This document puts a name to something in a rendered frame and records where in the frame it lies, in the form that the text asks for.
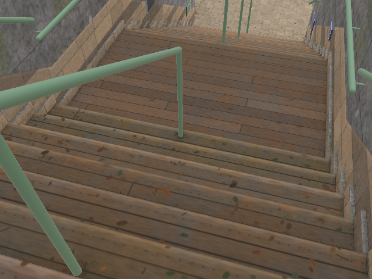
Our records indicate stairs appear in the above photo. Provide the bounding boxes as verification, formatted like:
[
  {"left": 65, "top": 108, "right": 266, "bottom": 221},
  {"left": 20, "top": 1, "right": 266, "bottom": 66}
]
[
  {"left": 0, "top": 104, "right": 368, "bottom": 279},
  {"left": 133, "top": 25, "right": 324, "bottom": 58}
]

